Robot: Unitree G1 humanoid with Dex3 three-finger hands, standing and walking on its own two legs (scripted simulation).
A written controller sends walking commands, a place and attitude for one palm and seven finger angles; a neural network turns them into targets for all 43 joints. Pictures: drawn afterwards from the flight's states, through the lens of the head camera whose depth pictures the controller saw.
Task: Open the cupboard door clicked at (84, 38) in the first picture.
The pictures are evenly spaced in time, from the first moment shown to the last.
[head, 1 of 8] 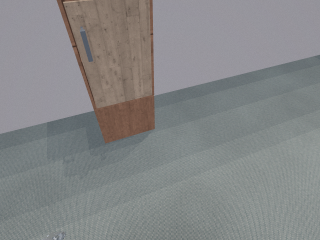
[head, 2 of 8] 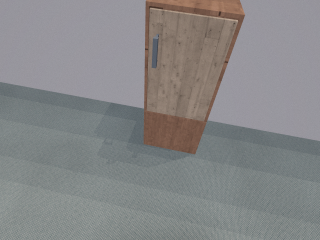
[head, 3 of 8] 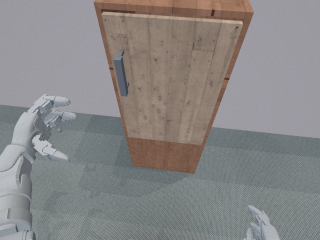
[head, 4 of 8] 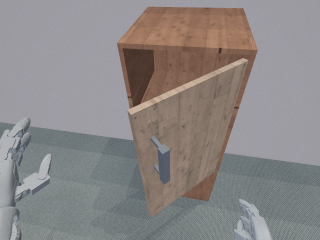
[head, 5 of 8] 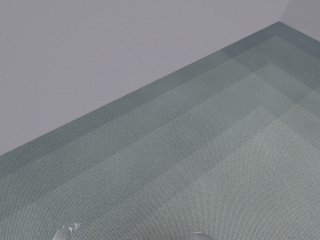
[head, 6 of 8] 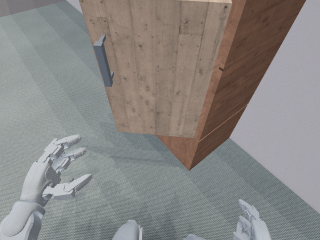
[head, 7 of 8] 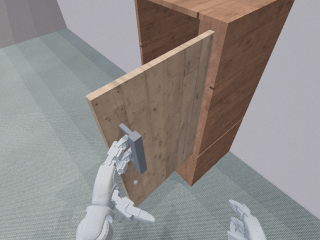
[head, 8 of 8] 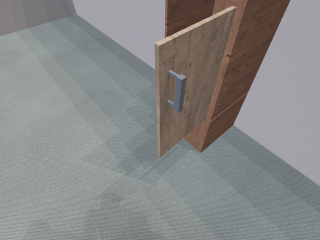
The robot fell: no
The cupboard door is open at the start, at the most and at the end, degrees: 0 94 93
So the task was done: yes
